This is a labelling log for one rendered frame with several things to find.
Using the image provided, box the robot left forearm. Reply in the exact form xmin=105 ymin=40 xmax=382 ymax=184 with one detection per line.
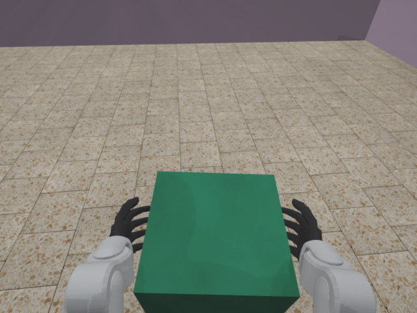
xmin=63 ymin=235 xmax=134 ymax=313

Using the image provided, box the robot right forearm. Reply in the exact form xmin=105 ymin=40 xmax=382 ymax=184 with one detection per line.
xmin=298 ymin=240 xmax=377 ymax=313

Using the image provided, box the robot left hand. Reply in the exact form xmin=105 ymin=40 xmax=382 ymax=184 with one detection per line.
xmin=109 ymin=197 xmax=151 ymax=253

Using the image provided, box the carton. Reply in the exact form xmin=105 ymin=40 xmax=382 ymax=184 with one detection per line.
xmin=134 ymin=171 xmax=300 ymax=313

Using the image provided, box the robot right hand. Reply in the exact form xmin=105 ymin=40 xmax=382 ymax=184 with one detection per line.
xmin=281 ymin=199 xmax=322 ymax=262

